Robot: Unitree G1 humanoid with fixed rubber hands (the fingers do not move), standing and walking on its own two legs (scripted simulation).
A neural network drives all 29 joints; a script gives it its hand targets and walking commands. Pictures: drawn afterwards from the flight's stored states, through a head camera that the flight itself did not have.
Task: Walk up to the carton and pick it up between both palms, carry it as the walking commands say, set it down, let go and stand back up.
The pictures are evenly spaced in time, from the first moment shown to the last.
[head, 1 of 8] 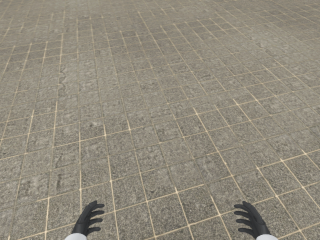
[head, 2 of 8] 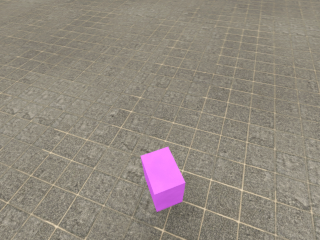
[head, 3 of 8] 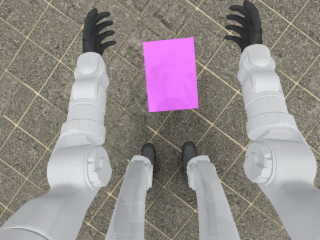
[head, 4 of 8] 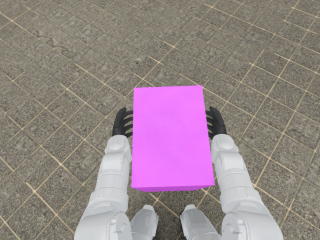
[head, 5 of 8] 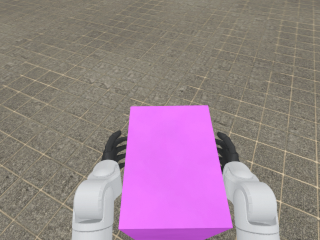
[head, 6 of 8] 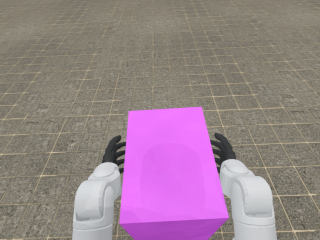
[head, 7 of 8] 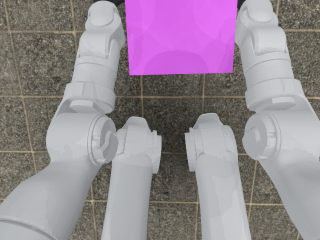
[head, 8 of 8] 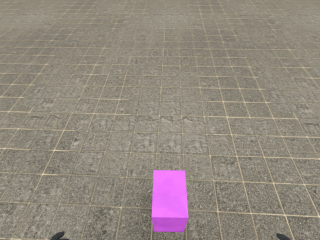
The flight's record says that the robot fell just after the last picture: no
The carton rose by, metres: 0.64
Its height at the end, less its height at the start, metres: +0.00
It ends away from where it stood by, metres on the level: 1.74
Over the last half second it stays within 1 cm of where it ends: yes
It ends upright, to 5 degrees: yes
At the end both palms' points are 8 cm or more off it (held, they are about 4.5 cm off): yes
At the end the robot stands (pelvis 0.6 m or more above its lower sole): yes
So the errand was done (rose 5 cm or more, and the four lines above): yes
